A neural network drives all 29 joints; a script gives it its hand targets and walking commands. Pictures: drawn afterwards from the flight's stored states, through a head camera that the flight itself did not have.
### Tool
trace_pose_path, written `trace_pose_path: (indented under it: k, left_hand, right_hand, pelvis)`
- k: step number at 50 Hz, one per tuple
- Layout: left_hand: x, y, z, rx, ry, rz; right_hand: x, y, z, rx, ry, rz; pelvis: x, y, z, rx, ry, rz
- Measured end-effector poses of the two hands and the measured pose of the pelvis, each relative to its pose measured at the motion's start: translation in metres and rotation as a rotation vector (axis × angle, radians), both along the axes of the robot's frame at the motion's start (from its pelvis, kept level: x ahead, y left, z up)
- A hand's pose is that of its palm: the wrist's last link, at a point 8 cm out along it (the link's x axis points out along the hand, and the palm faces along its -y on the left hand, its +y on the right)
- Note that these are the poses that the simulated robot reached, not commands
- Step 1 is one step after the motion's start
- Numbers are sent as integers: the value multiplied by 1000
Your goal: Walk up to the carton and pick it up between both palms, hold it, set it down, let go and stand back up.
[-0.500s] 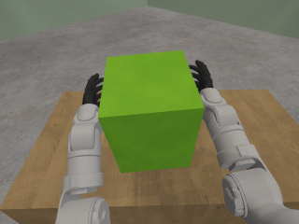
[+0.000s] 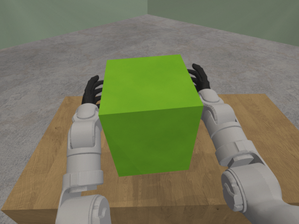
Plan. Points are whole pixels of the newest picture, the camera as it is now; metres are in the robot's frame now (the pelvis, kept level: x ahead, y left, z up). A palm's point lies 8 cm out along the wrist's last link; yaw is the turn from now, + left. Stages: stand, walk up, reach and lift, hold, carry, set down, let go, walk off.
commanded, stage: hold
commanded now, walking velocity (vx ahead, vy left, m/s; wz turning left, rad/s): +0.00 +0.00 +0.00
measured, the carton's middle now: (149, 116) +0.37 +0.01 +0.14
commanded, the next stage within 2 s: none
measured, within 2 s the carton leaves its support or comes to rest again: neither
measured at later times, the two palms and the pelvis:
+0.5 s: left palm (92, 104) +0.35 +0.15 +0.21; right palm (207, 89) +0.38 -0.14 +0.23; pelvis +0.00 +0.00 +0.00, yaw +0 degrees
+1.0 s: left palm (91, 103) +0.35 +0.15 +0.21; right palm (207, 89) +0.37 -0.14 +0.23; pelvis +0.00 +0.00 +0.00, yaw +0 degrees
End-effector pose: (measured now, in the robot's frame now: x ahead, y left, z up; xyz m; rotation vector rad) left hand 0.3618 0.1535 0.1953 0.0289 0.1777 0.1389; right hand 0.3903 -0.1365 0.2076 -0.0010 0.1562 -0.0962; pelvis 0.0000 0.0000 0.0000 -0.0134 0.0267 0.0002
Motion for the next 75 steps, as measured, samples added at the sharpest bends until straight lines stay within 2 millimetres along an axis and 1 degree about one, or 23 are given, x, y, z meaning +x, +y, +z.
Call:
trace_pose_path:
  k: [8,14,20,27,31,75]
  left_hand:
    - [3,-1,0,-11,-1,-7]
    - [0,-4,11,-23,-34,-15]
    - [-4,-7,8,-23,4,-26]
    - [-8,-7,12,-24,-6,-27]
    - [-9,-7,13,-22,-4,-25]
    - [-7,-7,14,-11,-2,-24]
  right_hand:
    - [1,-1,5,-5,-4,-6]
    - [-5,-4,18,-6,-37,-16]
    - [-11,-7,15,-11,0,-24]
    - [-16,-8,20,-12,-12,-25]
    - [-17,-8,19,-11,-10,-24]
    - [-14,-8,18,-9,-13,-19]
  pelvis:
    - [2,0,0,0,3,0]
    - [1,0,0,0,-3,0]
    - [-1,0,0,0,-13,0]
    - [-4,0,0,0,-17,0]
    - [-5,0,0,0,-19,0]
    - [-4,0,0,0,-16,0]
